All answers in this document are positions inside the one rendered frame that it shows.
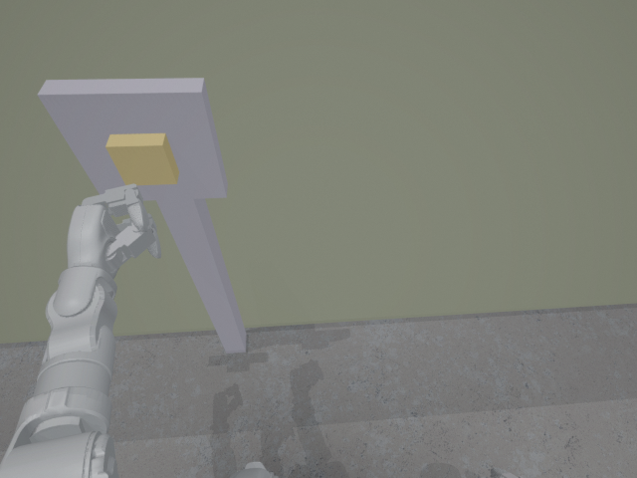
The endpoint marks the button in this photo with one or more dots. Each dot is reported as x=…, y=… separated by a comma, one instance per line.
x=143, y=158

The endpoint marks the left robot upper arm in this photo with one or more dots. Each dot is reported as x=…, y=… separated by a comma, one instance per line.
x=85, y=455

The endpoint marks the robot left hand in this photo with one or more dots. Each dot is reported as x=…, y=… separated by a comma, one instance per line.
x=95, y=240

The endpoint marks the left robot shin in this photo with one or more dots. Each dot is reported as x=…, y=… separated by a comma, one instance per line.
x=254, y=465

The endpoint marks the panel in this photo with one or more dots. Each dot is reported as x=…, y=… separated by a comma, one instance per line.
x=86, y=112

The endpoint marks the robot left forearm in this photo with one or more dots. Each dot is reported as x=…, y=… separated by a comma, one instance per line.
x=71, y=394

